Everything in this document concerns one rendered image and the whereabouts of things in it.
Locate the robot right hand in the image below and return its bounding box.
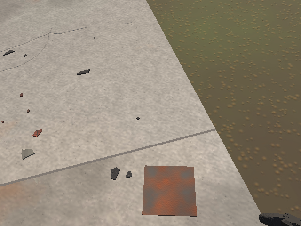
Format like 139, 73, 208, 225
259, 213, 301, 226

